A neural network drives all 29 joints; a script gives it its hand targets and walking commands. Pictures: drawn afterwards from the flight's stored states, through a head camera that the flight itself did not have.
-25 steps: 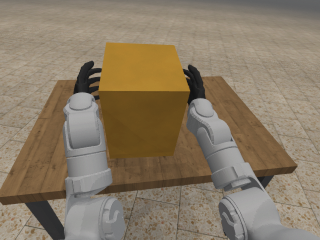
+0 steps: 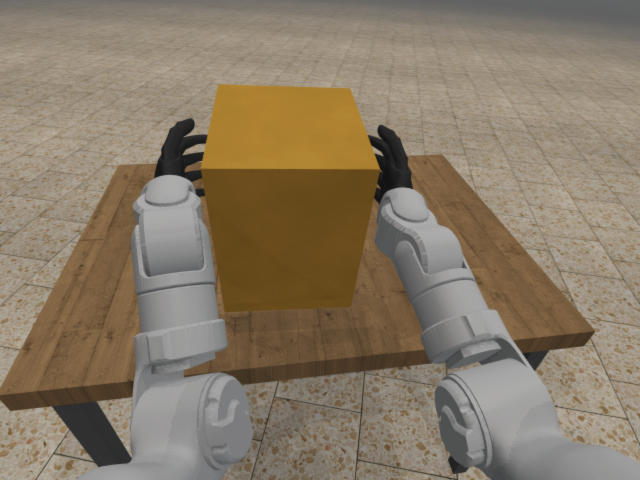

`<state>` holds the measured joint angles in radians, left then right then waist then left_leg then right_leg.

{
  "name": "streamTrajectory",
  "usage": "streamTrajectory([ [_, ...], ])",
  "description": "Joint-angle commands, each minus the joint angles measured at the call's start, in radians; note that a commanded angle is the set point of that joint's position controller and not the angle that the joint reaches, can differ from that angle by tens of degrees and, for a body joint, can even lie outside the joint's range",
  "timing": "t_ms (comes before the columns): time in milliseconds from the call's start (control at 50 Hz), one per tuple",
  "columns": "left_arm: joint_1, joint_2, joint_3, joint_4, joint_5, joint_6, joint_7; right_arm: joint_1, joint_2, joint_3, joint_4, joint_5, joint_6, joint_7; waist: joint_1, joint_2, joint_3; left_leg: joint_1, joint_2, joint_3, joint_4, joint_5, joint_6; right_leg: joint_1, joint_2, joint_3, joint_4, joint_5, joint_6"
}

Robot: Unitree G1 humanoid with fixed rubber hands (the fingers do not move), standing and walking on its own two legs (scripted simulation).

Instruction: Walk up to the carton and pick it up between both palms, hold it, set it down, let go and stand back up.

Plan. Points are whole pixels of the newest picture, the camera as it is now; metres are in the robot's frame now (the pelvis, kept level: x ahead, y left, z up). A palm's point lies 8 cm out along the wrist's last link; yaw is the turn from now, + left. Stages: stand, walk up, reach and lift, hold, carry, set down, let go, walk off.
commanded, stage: hold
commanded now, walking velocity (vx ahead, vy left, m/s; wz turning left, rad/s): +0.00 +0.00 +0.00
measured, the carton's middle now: (287, 200) +0.39 +0.01 +0.21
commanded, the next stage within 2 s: set down in 1.20 s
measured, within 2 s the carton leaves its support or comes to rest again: neither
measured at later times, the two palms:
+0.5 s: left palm (169, 188) +0.36 +0.14 +0.25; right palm (389, 189) +0.36 -0.11 +0.24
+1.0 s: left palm (172, 192) +0.37 +0.14 +0.24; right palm (384, 198) +0.37 -0.11 +0.22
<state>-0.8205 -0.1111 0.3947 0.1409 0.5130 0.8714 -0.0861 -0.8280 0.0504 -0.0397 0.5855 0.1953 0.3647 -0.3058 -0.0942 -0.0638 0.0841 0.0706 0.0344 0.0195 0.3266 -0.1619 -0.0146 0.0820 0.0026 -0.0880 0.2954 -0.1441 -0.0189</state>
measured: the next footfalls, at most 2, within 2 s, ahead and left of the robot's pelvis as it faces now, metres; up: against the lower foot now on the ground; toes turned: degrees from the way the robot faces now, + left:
none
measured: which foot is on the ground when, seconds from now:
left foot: down 0.00-1.00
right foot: down 0.00-1.00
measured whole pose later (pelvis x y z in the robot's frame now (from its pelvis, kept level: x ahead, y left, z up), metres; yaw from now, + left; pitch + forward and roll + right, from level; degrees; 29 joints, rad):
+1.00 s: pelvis +0.00 +0.00 +0.00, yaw +1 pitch -13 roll -1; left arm -0.83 -0.10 0.40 0.14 0.51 0.87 -0.10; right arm -0.83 0.07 -0.05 0.59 0.18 0.35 -0.31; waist -0.10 -0.08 0.11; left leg 0.05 0.03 0.01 0.33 -0.16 -0.02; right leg 0.07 0.00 -0.10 0.28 -0.14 -0.02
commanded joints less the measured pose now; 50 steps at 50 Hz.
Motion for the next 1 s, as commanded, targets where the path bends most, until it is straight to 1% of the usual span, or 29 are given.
streamTrajectory([
  [0,-0.61,-0.471,-0.429,-0.023,-0.188,-0.04,-0.133,-0.819,0.54,0.335,-0.317,0.107,-0.057,0.108,-0.005,0.075,-0.379,-0.014,-0.077,0.058,-0.032,0.153,0.025,0.13,0.057,-0.03,-0.031,0.138,0.074],
  [40,-0.607,-0.467,-0.434,-0.022,-0.193,-0.04,-0.134,-0.807,0.541,0.335,-0.317,0.107,-0.051,0.1,-0.017,0.07,-0.371,-0.012,-0.079,0.058,-0.032,0.136,0.024,0.123,0.053,-0.03,-0.033,0.149,0.081],
  [80,-0.6,-0.46,-0.428,-0.012,-0.188,-0.038,-0.138,-0.785,0.538,0.326,-0.301,0.099,-0.042,0.096,-0.024,0.065,-0.34,-0.031,-0.079,0.06,-0.047,0.098,0.025,0.12,0.049,-0.03,-0.034,0.134,0.085],
  [120,-0.595,-0.454,-0.42,0.0,-0.18,-0.035,-0.144,-0.766,0.533,0.311,-0.282,0.087,-0.034,0.097,-0.027,0.066,-0.305,-0.057,-0.077,0.062,-0.067,0.061,0.027,0.124,0.047,-0.031,-0.034,0.108,0.085],
  [160,-0.593,-0.455,-0.416,0.004,-0.174,-0.034,-0.15,-0.759,0.529,0.3,-0.273,0.08,-0.031,0.1,-0.028,0.072,-0.29,-0.076,-0.076,0.062,-0.078,0.051,0.027,0.136,0.048,-0.031,-0.031,0.095,0.082],
  [220,-0.596,-0.466,-0.425,-0.013,-0.178,-0.035,-0.154,-0.768,0.529,0.306,-0.291,0.089,-0.033,0.101,-0.029,0.085,-0.314,-0.069,-0.076,0.059,-0.068,0.096,0.018,0.158,0.052,-0.033,-0.022,0.125,0.079],
  [320,-0.595,-0.479,-0.46,-0.065,-0.201,-0.038,-0.147,-0.786,0.535,0.354,-0.347,0.128,-0.037,0.09,-0.032,0.092,-0.389,-0.008,-0.077,0.048,-0.021,0.206,0.002,0.161,0.059,-0.038,-0.014,0.202,0.081],
  [400,-0.579,-0.47,-0.453,-0.063,-0.193,-0.034,-0.141,-0.762,0.525,0.36,-0.332,0.123,-0.032,0.091,-0.024,0.086,-0.35,-0.025,-0.071,0.053,-0.039,0.186,0.005,0.151,0.064,-0.039,-0.016,0.159,0.076],
  [500,-0.576,-0.474,-0.434,-0.041,-0.173,-0.031,-0.145,-0.756,0.515,0.333,-0.303,0.102,-0.033,0.109,-0.01,0.091,-0.3,-0.075,-0.064,0.063,-0.077,0.141,0.013,0.16,0.069,-0.036,-0.015,0.083,0.062],
  [620,-0.595,-0.489,-0.456,-0.051,-0.193,-0.036,-0.139,-0.789,0.523,0.336,-0.327,0.109,-0.042,0.109,-0.019,0.091,-0.352,-0.041,-0.066,0.061,-0.05,0.173,0.009,0.15,0.07,-0.034,-0.017,0.108,0.062],
  [720,-0.592,-0.475,-0.442,-0.03,-0.189,-0.037,-0.138,-0.771,0.524,0.325,-0.302,0.094,-0.036,0.107,-0.021,0.078,-0.326,-0.061,-0.068,0.064,-0.066,0.113,0.017,0.14,0.064,-0.032,-0.021,0.087,0.067],
  [740,-0.579,-0.444,-0.394,-0.009,-0.169,-0.031,-0.145,-0.737,0.496,0.305,-0.249,0.072,-0.031,0.108,-0.014,0.052,-0.253,-0.091,-0.067,0.067,-0.075,0.072,0.026,0.128,0.053,-0.02,-0.043,0.064,0.063],
  [760,-0.58,-0.427,-0.375,0.002,-0.158,-0.026,-0.153,-0.737,0.49,0.29,-0.236,0.065,-0.032,0.11,-0.013,0.043,-0.244,-0.095,-0.071,0.073,-0.088,0.024,0.035,0.132,0.047,-0.016,-0.049,0.036,0.066],
  [800,-0.589,-0.413,-0.357,0.014,-0.152,-0.026,-0.163,-0.733,0.489,0.27,-0.214,0.052,-0.037,0.115,-0.009,0.046,-0.222,-0.125,-0.07,0.077,-0.105,-0.025,0.042,0.13,0.04,-0.015,-0.053,-0.004,0.066],
  [820,-0.598,-0.415,-0.357,0.006,-0.154,-0.028,-0.166,-0.74,0.49,0.263,-0.221,0.044,-0.042,0.117,-0.013,0.055,-0.246,-0.122,-0.069,0.074,-0.108,-0.022,0.042,0.132,0.041,-0.018,-0.049,0.0,0.067],
  [840,-0.603,-0.417,-0.356,0.004,-0.157,-0.032,-0.167,-0.751,0.491,0.26,-0.227,0.049,-0.048,0.118,-0.003,0.049,-0.273,-0.116,-0.071,0.077,-0.101,-0.004,0.042,0.14,0.042,-0.017,-0.047,0.014,0.067],
  [860,-0.625,-0.425,-0.369,-0.014,-0.164,-0.039,-0.164,-0.767,0.498,0.263,-0.241,0.051,-0.059,0.12,-0.008,0.065,-0.306,-0.107,-0.07,0.076,-0.093,0.014,0.04,0.144,0.044,-0.019,-0.041,0.025,0.065],
  [880,-0.642,-0.427,-0.377,-0.026,-0.176,-0.046,-0.16,-0.788,0.511,0.273,-0.26,0.056,-0.067,0.121,-0.009,0.059,-0.341,-0.09,-0.073,0.073,-0.082,0.045,0.043,0.146,0.045,-0.022,-0.035,0.056,0.068],
  [900,-0.651,-0.437,-0.391,-0.038,-0.185,-0.052,-0.156,-0.788,0.511,0.277,-0.267,0.059,-0.074,0.12,-0.01,0.066,-0.371,-0.075,-0.073,0.07,-0.067,0.084,0.038,0.155,0.043,-0.022,-0.03,0.091,0.068],
  [940,-0.626,-0.435,-0.406,-0.051,-0.184,-0.055,-0.147,-0.778,0.517,0.297,-0.287,0.071,-0.084,0.118,-0.015,0.077,-0.412,-0.037,-0.076,0.067,-0.041,0.169,0.029,0.17,0.049,-0.021,-0.023,0.165,0.069],
  [980,-0.579,-0.442,-0.417,-0.054,-0.187,-0.054,-0.146,-0.747,0.501,0.31,-0.298,0.073,-0.09,0.111,-0.023,0.07,-0.41,-0.012,-0.075,0.063,-0.027,0.205,0.017,0.169,0.054,-0.028,-0.022,0.196,0.068],
])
